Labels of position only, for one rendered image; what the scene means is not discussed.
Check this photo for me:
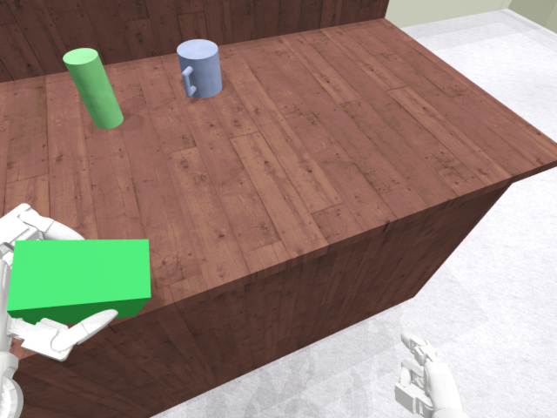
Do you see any robot left forearm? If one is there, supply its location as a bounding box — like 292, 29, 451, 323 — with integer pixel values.
0, 352, 23, 418

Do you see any right robot hand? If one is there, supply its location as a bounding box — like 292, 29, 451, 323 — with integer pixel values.
395, 331, 465, 418

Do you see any table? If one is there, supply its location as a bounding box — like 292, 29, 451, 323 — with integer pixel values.
0, 0, 557, 418

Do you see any left robot hand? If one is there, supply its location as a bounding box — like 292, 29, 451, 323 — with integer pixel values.
0, 204, 118, 361

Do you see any sponge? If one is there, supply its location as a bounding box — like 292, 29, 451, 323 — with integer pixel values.
7, 239, 151, 325

